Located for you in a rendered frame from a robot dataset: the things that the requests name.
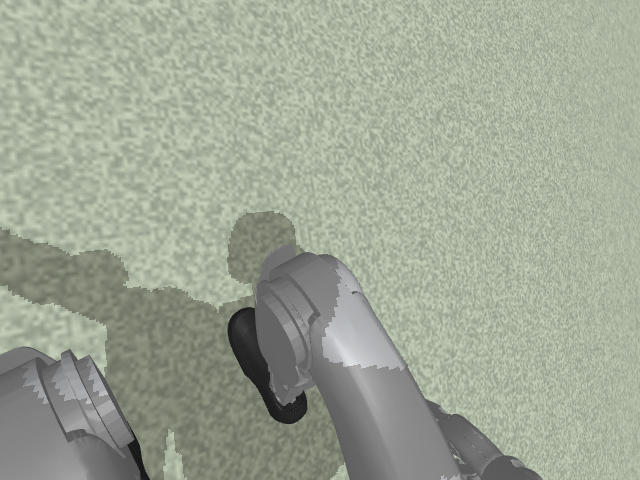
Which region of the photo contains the right robot hand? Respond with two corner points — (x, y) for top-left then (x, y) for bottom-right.
(426, 399), (504, 480)

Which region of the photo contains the right robot arm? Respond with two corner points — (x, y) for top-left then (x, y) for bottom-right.
(481, 455), (543, 480)

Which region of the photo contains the left robot foot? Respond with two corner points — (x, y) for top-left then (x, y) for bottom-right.
(127, 424), (150, 480)

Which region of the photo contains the right robot foot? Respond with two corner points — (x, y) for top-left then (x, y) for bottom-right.
(228, 307), (307, 424)

